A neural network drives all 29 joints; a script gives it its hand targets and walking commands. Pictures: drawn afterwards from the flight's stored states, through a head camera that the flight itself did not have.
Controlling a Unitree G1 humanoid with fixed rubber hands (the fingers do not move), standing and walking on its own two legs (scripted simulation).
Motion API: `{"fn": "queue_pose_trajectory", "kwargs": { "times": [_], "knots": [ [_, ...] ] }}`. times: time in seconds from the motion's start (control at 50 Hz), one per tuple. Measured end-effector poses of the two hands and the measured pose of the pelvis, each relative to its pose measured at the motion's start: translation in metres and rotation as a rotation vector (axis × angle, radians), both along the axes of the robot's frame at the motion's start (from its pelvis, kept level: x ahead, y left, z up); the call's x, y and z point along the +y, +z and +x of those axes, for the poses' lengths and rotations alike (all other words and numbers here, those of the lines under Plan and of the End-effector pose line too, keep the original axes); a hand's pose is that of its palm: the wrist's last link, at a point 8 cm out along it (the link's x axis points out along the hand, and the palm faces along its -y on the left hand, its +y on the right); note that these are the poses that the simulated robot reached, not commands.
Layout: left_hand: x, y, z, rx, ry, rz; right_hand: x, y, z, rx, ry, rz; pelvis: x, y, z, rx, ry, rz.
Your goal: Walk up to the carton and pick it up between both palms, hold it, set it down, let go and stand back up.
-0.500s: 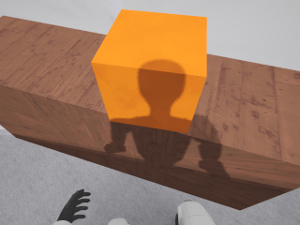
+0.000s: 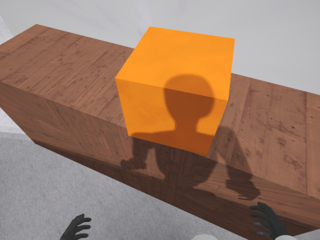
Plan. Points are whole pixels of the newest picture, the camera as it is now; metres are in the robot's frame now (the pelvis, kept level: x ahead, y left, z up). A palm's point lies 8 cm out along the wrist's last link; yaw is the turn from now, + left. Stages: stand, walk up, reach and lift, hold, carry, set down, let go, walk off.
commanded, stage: walk up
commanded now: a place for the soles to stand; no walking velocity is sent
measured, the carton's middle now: (178, 90) +0.54 -0.03 +0.04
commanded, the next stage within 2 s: none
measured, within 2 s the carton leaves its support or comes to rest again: neither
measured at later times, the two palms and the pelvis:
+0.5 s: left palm out of the picture +0.09 +0.25 -0.08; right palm out of the picture +0.07 -0.27 -0.09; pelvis -0.02 +0.00 +0.01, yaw -2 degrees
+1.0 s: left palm out of the picture +0.08 +0.33 -0.09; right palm out of the picture +0.08 -0.24 -0.10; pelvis +0.03 +0.05 +0.00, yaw -7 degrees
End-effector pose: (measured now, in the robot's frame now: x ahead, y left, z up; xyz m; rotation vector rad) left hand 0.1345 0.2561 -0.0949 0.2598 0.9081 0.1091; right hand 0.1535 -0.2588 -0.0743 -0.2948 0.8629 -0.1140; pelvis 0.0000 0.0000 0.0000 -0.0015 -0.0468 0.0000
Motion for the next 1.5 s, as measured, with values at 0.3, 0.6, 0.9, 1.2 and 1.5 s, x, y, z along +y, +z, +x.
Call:
{"fn": "queue_pose_trajectory", "kwargs": {
  "times": [0.3, 0.6, 0.9, 1.2, 1.5],
  "knots": [
    [0.000, 0.022, -0.024, -0.020, 0.009, 0.015, 0.003, -0.006, -0.042, 0.024, -0.025, 0.065, -0.002, 0.010, -0.016, 0.001, -0.013, 0.013],
    [-0.007, 0.014, -0.040, 0.035, 0.003, 0.005, -0.009, -0.015, -0.082, 0.117, -0.089, 0.053, -0.004, 0.011, -0.015, 0.011, -0.038, 0.016],
    [0.027, 0.013, -0.046, 0.122, -0.005, 0.104, -0.009, -0.013, -0.070, 0.104, -0.086, 0.004, 0.019, 0.008, 0.011, 0.035, -0.082, 0.017],
    [0.056, 0.004, 0.086, 0.115, -0.183, 0.094, 0.065, -0.035, -0.136, 0.313, -0.365, 0.040, 0.067, 0.004, 0.088, -0.018, -0.221, 0.031],
    [0.023, -0.003, 0.211, 0.020, -0.249, 0.046, 0.068, -0.039, -0.045, 0.348, -0.365, 0.034, 0.080, -0.002, 0.150, -0.023, -0.276, -0.018]
  ]
}}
